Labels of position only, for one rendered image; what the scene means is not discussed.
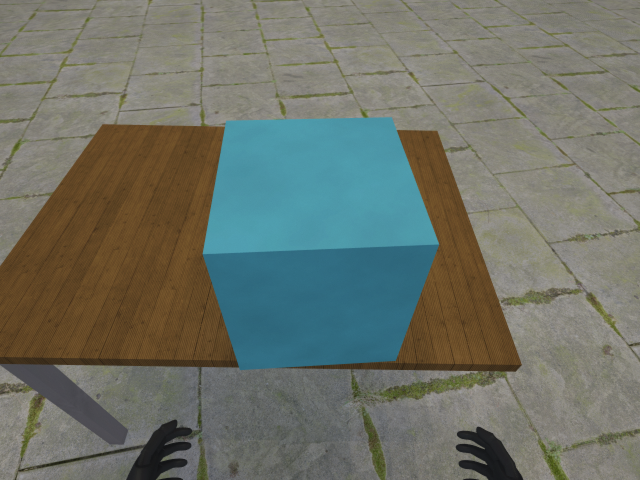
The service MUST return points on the carton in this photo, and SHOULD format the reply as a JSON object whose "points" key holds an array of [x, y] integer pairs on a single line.
{"points": [[318, 243]]}

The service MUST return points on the table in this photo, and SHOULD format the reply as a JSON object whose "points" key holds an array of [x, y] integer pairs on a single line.
{"points": [[111, 271]]}

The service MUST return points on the robot left hand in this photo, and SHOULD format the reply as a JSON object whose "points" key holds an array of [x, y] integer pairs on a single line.
{"points": [[148, 466]]}

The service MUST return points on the robot right hand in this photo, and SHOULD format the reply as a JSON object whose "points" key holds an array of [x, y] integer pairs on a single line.
{"points": [[500, 466]]}

